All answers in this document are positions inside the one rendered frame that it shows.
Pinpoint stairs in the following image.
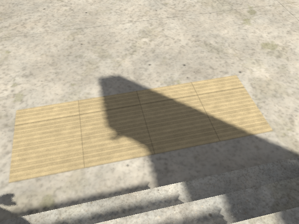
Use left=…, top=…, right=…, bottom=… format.
left=0, top=157, right=299, bottom=224

